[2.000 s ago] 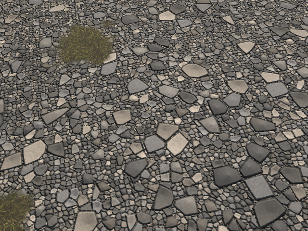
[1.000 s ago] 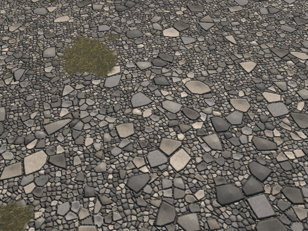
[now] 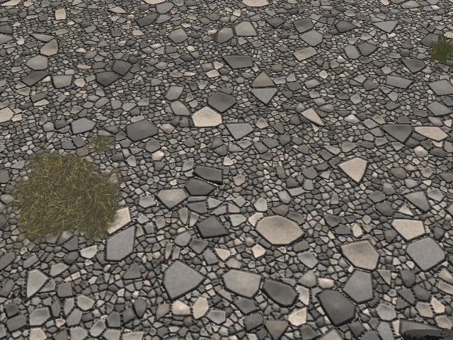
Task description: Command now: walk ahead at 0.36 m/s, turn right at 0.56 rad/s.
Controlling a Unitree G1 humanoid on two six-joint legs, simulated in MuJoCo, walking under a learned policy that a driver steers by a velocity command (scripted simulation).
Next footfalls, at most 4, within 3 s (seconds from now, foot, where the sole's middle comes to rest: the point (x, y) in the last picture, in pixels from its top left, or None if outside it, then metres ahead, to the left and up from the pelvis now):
0.16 left None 0.25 0.14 -0.78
0.54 right None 0.19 -0.08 -0.78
1.26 right None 0.32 -0.08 -0.78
1.64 left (173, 319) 0.50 0.22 -0.78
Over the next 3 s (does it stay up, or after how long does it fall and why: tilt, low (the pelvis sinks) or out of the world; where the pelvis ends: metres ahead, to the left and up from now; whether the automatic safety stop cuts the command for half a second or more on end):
stays up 1.09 -0.07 0.00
